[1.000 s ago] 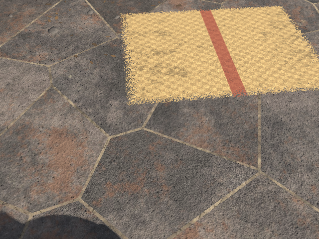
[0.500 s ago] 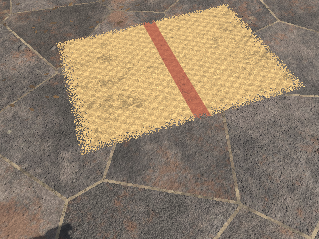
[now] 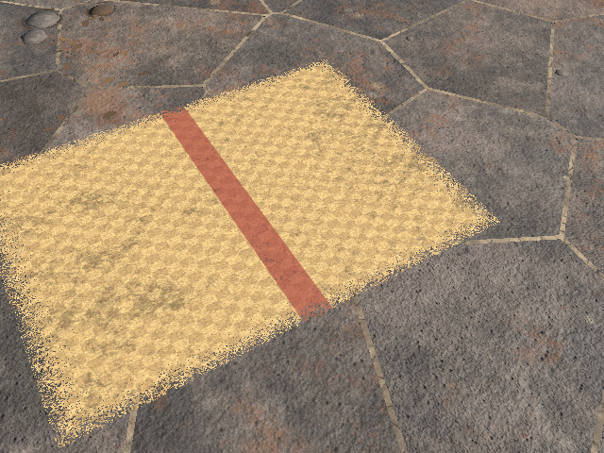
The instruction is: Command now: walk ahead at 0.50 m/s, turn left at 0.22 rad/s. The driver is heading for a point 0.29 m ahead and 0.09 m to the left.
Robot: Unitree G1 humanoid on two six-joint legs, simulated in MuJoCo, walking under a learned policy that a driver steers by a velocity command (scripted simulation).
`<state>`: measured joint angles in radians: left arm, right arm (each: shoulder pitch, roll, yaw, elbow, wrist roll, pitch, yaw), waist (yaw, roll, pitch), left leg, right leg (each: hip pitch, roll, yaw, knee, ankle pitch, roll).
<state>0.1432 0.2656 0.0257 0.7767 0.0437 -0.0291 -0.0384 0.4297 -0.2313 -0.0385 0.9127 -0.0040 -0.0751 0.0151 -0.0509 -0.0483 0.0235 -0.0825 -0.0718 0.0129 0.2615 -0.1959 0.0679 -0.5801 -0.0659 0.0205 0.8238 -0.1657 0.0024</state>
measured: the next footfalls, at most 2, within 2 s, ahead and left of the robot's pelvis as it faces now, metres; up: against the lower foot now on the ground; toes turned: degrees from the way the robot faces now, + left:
right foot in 0.18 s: +0.25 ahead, -0.12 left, +0.00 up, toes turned +4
left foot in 0.56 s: +0.24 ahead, +0.09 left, +0.00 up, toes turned +8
